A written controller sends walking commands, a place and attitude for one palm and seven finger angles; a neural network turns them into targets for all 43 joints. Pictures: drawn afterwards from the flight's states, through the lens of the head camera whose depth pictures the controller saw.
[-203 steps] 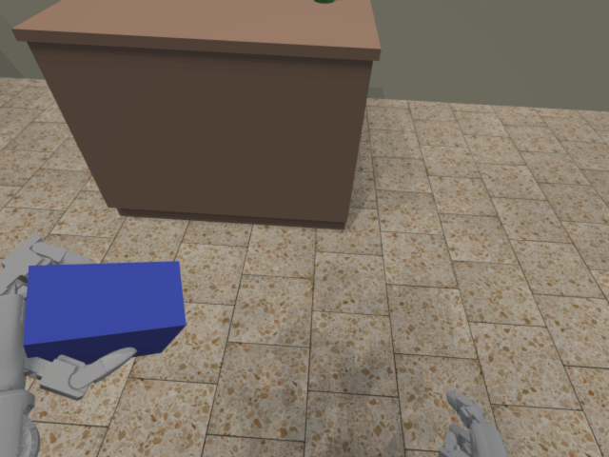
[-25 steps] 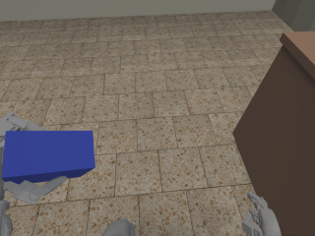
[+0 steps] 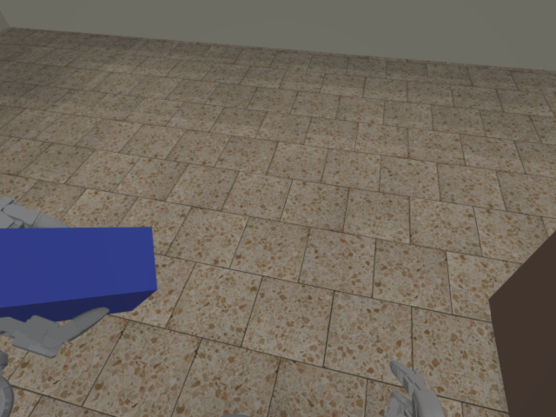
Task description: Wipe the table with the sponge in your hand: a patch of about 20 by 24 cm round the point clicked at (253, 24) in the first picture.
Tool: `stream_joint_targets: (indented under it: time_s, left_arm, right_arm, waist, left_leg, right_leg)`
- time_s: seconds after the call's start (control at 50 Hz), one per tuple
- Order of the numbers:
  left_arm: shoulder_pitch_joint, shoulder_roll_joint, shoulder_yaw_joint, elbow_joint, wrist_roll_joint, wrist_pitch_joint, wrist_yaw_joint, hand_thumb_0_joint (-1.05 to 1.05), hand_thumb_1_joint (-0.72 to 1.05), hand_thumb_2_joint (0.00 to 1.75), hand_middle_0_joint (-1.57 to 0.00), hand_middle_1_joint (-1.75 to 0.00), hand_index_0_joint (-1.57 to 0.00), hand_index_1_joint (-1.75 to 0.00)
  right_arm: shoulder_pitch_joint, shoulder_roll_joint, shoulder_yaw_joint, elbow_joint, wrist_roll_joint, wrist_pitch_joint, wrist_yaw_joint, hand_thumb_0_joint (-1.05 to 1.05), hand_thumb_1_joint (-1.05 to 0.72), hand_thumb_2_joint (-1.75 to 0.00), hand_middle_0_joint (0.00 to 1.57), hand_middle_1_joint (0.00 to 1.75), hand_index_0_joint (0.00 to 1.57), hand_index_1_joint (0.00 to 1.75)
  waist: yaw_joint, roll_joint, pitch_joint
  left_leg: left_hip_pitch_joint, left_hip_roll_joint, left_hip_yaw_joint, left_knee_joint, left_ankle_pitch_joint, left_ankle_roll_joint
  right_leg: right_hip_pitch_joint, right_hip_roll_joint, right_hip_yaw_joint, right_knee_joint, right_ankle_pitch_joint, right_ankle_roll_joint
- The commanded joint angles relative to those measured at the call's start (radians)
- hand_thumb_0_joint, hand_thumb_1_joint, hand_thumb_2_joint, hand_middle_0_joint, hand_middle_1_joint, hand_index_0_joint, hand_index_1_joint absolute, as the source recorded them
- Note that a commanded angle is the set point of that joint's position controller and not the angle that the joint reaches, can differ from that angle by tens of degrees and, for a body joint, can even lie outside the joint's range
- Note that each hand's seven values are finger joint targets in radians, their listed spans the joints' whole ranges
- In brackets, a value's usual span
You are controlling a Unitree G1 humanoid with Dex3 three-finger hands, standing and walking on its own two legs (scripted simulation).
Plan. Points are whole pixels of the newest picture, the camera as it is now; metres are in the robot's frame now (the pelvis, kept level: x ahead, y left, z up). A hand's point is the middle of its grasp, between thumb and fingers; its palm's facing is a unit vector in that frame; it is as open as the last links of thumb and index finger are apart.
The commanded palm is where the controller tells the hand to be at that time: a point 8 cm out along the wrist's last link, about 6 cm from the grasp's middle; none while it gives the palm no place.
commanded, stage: walk to a spot facing it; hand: left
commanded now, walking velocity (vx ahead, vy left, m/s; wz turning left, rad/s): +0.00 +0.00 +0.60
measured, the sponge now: (100, 275) +0.22 +0.22 +0.17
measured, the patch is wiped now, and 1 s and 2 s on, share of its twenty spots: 0.00 0.00 0.00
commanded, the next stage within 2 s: turn to face it in 1.80 s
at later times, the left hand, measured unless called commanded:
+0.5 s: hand out of the picture +0.14 +0.29 +0.19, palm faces +0.60 -0.67 -0.43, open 10.8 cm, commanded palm +0.06 +0.31 +0.19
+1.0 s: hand out of the picture +0.07 +0.26 +0.19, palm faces +0.76 -0.47 -0.44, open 10.8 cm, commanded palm +0.00 +0.28 +0.19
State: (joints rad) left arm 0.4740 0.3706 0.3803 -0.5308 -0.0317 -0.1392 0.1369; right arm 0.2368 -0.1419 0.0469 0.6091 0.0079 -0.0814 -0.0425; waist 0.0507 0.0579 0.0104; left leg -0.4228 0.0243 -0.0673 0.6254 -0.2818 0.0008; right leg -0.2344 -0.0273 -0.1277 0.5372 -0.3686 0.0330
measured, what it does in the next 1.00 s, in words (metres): steps on the spot, turning left: left foot, then right foot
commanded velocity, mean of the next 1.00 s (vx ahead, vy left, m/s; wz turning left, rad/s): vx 0.19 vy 0.00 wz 0.57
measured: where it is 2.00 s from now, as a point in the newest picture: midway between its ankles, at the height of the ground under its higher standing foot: outside the picture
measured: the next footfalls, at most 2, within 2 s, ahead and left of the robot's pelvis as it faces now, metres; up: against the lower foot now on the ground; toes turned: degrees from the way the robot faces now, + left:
left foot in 0.36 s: +0.04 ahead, +0.12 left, +0.00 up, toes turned +22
right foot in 0.78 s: +0.11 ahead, -0.13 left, +0.00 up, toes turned +20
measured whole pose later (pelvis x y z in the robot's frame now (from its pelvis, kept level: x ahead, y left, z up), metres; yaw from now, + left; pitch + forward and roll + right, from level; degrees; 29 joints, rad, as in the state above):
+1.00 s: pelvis +0.03 -0.04 +0.01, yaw +35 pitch -1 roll +3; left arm 0.50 0.37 0.33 -0.54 -0.02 -0.17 0.14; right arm 0.21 -0.25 -0.03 0.61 -0.01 -0.05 -0.07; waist 0.00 -0.04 0.06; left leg -0.52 0.07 0.10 0.98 -0.37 -0.05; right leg -0.16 -0.15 -0.23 0.49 -0.30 0.00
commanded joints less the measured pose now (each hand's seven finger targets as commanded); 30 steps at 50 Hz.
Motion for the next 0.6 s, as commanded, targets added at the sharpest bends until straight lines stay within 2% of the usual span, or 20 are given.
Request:
stream_joint_targets:
  time_s: [0.0, 0.02, 0.04, 0.06, 0.1, 0.12, 0.16, 0.24, 0.28, 0.3, 0.32, 0.34, 0.36, 0.38, 0.4, 0.42, 0.44, 0.48, 0.52, 0.58]
  left_arm:
    - [-0.196, 0.202, 0.076, -0.139, -0.014, -0.036, 0.031, 0.00, 0.10, 1.30, -1.20, -1.60, -1.20, -1.60]
    - [-0.176, 0.199, 0.077, -0.159, -0.021, -0.040, 0.025, 0.00, 0.10, 1.30, -1.20, -1.60, -1.20, -1.60]
    - [-0.151, 0.180, 0.062, -0.178, -0.022, -0.056, 0.020, 0.00, 0.10, 1.30, -1.20, -1.60, -1.20, -1.60]
    - [-0.153, 0.181, 0.061, -0.188, -0.017, -0.066, 0.020, 0.00, 0.10, 1.30, -1.20, -1.60, -1.20, -1.60]
    - [-0.141, 0.202, 0.085, -0.200, -0.009, -0.078, 0.031, 0.00, 0.10, 1.30, -1.20, -1.60, -1.20, -1.60]
    - [-0.124, 0.207, 0.096, -0.190, -0.014, -0.077, 0.034, 0.00, 0.10, 1.30, -1.20, -1.60, -1.20, -1.60]
    - [-0.066, 0.214, 0.122, -0.221, -0.019, -0.078, 0.045, 0.00, 0.10, 1.30, -1.20, -1.60, -1.20, -1.60]
    - [0.029, 0.189, 0.140, -0.257, -0.027, -0.069, 0.065, 0.00, 0.10, 1.30, -1.20, -1.60, -1.20, -1.60]
    - [0.002, 0.187, 0.139, -0.269, -0.028, -0.070, 0.071, 0.00, 0.10, 1.30, -1.20, -1.60, -1.20, -1.60]
    - [-0.012, 0.186, 0.135, -0.273, -0.031, -0.073, 0.073, 0.00, 0.10, 1.30, -1.20, -1.60, -1.20, -1.60]
    - [-0.012, 0.171, 0.111, -0.286, -0.039, -0.079, 0.071, 0.00, 0.10, 1.30, -1.20, -1.60, -1.20, -1.60]
    - [-0.031, 0.169, 0.104, -0.332, -0.045, -0.103, 0.066, 0.00, 0.10, 1.30, -1.20, -1.60, -1.20, -1.60]
    - [-0.068, 0.192, 0.113, -0.344, -0.027, -0.126, 0.056, 0.00, 0.10, 1.30, -1.20, -1.60, -1.20, -1.60]
    - [-0.055, 0.252, 0.149, -0.327, 0.007, -0.128, 0.045, 0.00, 0.10, 1.30, -1.20, -1.60, -1.20, -1.60]
    - [-0.050, 0.249, 0.155, -0.355, 0.007, -0.132, 0.042, 0.00, 0.10, 1.30, -1.20, -1.60, -1.20, -1.60]
    - [-0.038, 0.248, 0.160, -0.374, 0.006, -0.135, 0.039, 0.00, 0.10, 1.30, -1.20, -1.60, -1.20, -1.60]
    - [-0.014, 0.214, 0.134, -0.382, -0.001, -0.129, 0.031, 0.00, 0.10, 1.30, -1.20, -1.60, -1.20, -1.60]
    - [0.021, 0.174, 0.118, -0.367, -0.015, -0.121, 0.024, 0.00, 0.10, 1.30, -1.20, -1.60, -1.20, -1.60]
    - [0.010, 0.161, 0.111, -0.343, -0.022, -0.113, 0.022, 0.00, 0.10, 1.30, -1.20, -1.60, -1.20, -1.60]
    - [-0.023, 0.122, 0.079, -0.226, -0.022, -0.101, 0.020, 0.00, 0.10, 1.30, -1.20, -1.60, -1.20, -1.60]
  right_arm:
    - [-0.143, -0.158, -0.075, -0.123, -0.027, -0.060, -0.028, 0.00, -0.90, -0.90, 0.20, 0.30, 0.20, 0.30]
    - [-0.152, -0.165, -0.081, -0.119, -0.018, -0.051, -0.023, 0.00, -0.90, -0.90, 0.20, 0.30, 0.20, 0.30]
    - [-0.169, -0.147, -0.070, -0.123, -0.014, -0.042, -0.026, 0.00, -0.90, -0.90, 0.20, 0.30, 0.20, 0.30]
    - [-0.182, -0.148, -0.068, -0.123, -0.012, -0.038, -0.031, 0.00, -0.90, -0.90, 0.20, 0.30, 0.20, 0.30]
    - [-0.183, -0.143, -0.073, -0.133, -0.016, -0.032, -0.044, 0.00, -0.90, -0.90, 0.20, 0.30, 0.20, 0.30]
    - [-0.186, -0.136, -0.075, -0.143, -0.015, -0.027, -0.051, 0.00, -0.90, -0.90, 0.20, 0.30, 0.20, 0.30]
    - [-0.164, -0.133, -0.080, -0.175, -0.017, -0.019, -0.052, 0.00, -0.90, -0.90, 0.20, 0.30, 0.20, 0.30]
    - [-0.138, -0.122, -0.088, -0.223, -0.015, -0.004, -0.048, 0.00, -0.90, -0.90, 0.20, 0.30, 0.20, 0.30]
    - [-0.109, -0.133, -0.095, -0.221, -0.016, 0.005, -0.045, 0.00, -0.90, -0.90, 0.20, 0.30, 0.20, 0.30]
    - [-0.083, -0.136, -0.100, -0.218, -0.013, 0.009, -0.046, 0.00, -0.90, -0.90, 0.20, 0.30, 0.20, 0.30]
    - [-0.068, -0.147, -0.107, -0.219, -0.006, 0.010, -0.046, 0.00, -0.90, -0.90, 0.20, 0.30, 0.20, 0.30]
    - [-0.087, -0.179, -0.114, -0.227, -0.009, -0.004, -0.041, 0.00, -0.90, -0.90, 0.20, 0.30, 0.20, 0.30]
    - [-0.074, -0.199, -0.116, -0.219, -0.002, -0.022, -0.020, 0.00, -0.90, -0.90, 0.20, 0.30, 0.20, 0.30]
    - [-0.100, -0.196, -0.115, -0.196, -0.003, -0.033, -0.013, 0.00, -0.90, -0.90, 0.20, 0.30, 0.20, 0.30]
    - [-0.100, -0.204, -0.126, -0.189, 0.009, -0.031, -0.004, 0.00, -0.90, -0.90, 0.20, 0.30, 0.20, 0.30]
    - [-0.106, -0.199, -0.128, -0.181, 0.013, -0.037, -0.001, 0.00, -0.90, -0.90, 0.20, 0.30, 0.20, 0.30]
    - [-0.112, -0.193, -0.121, -0.174, 0.014, -0.040, 0.002, 0.00, -0.90, -0.90, 0.20, 0.30, 0.20, 0.30]
    - [-0.101, -0.179, -0.108, -0.166, 0.014, -0.049, 0.008, 0.00, -0.90, -0.90, 0.20, 0.30, 0.20, 0.30]
    - [-0.101, -0.175, -0.098, -0.165, 0.013, -0.058, 0.002, 0.00, -0.90, -0.90, 0.20, 0.30, 0.20, 0.30]
    - [-0.091, -0.173, -0.087, -0.145, 0.008, -0.065, -0.017, 0.00, -0.90, -0.90, 0.20, 0.30, 0.20, 0.30]
  waist:
    - [-0.039, -0.300, -0.021]
    - [-0.042, -0.249, -0.026]
    - [-0.044, -0.194, 0.002]
    - [-0.048, -0.171, 0.016]
    - [-0.047, -0.175, -0.005]
    - [-0.047, -0.184, -0.014]
    - [-0.028, -0.202, -0.060]
    - [0.000, -0.256, -0.135]
    - [-0.030, -0.246, -0.173]
    - [-0.062, -0.211, -0.215]
    - [-0.093, -0.079, -0.248]
    - [-0.084, 0.199, -0.239]
    - [-0.070, 0.268, -0.212]
    - [-0.070, 0.232, -0.208]
    - [-0.066, 0.175, -0.196]
    - [-0.060, 0.139, -0.179]
    - [-0.062, 0.149, -0.132]
    - [-0.057, 0.181, -0.110]
    - [-0.054, 0.200, -0.102]
    - [-0.056, 0.191, -0.076]
  left_leg:
    - [-0.319, -0.010, 0.019, 0.634, -0.170, -0.044]
    - [-0.308, -0.001, 0.031, 0.685, -0.132, -0.056]
    - [-0.298, 0.020, 0.054, 0.716, -0.096, -0.072]
    - [-0.281, 0.028, 0.077, 0.695, -0.096, -0.080]
    - [-0.218, 0.042, 0.118, 0.552, -0.109, -0.077]
    - [-0.157, 0.042, 0.145, 0.460, -0.104, -0.073]
    - [-0.101, 0.034, 0.208, 0.311, -0.105, -0.064]
    - [-0.031, 0.006, 0.267, 0.073, -0.129, -0.052]
    - [0.066, -0.035, 0.300, -0.057, -0.067, -0.045]
    - [0.174, -0.058, 0.312, -0.157, 0.004, -0.034]
    - [0.351, 0.006, 0.221, -0.221, 0.156, 0.005]
    - [0.516, 0.260, -0.147, -0.231, 0.619, 0.153]
    - [0.542, 0.425, -0.425, -0.230, 0.867, 0.272]
    - [0.512, 0.427, -0.427, -0.231, 0.716, 0.275]
    - [0.454, 0.384, -0.384, -0.237, 0.539, 0.274]
    - [0.404, 0.339, -0.322, -0.254, 0.431, 0.252]
    - [0.334, 0.300, -0.244, -0.281, 0.339, 0.227]
    - [0.208, 0.235, -0.156, -0.333, 0.163, 0.187]
    - [0.134, 0.205, -0.112, -0.380, -0.008, 0.164]
    - [0.084, 0.211, -0.131, -0.426, -0.219, 0.173]
  right_leg:
    - [0.079, -0.464, 0.487, -0.357, -0.002, -0.163]
    - [0.084, -0.420, 0.388, -0.313, 0.113, -0.148]
    - [0.082, -0.376, 0.235, -0.278, 0.268, -0.138]
    - [0.087, -0.357, 0.136, -0.254, 0.413, -0.131]
    - [0.125, -0.336, 0.027, -0.202, 0.628, -0.117]
    - [0.119, -0.327, 0.000, -0.186, 0.664, -0.104]
    - [0.148, -0.330, -0.020, -0.155, 0.722, -0.114]
    - [0.224, -0.347, -0.012, -0.055, 0.818, -0.127]
    - [0.203, -0.337, -0.034, 0.048, 0.827, -0.098]
    - [0.173, -0.321, -0.066, 0.175, 0.824, -0.063]
    - [0.040, -0.276, -0.084, 0.392, 0.650, -0.016]
    - [-0.262, -0.106, -0.080, 0.636, 0.000, 0.054]
    - [-0.427, -0.051, 0.018, 0.771, -0.360, 0.038]
    - [-0.492, -0.092, 0.100, 0.846, -0.280, 0.033]
    - [-0.503, -0.102, 0.127, 0.853, -0.219, 0.033]
    - [-0.493, -0.099, 0.120, 0.813, -0.167, 0.037]
    - [-0.476, -0.100, 0.103, 0.772, -0.107, 0.048]
    - [-0.370, -0.084, 0.071, 0.672, -0.013, 0.054]
    - [-0.274, -0.067, 0.037, 0.553, 0.018, 0.055]
    - [-0.174, -0.039, 0.008, 0.384, -0.025, 0.054]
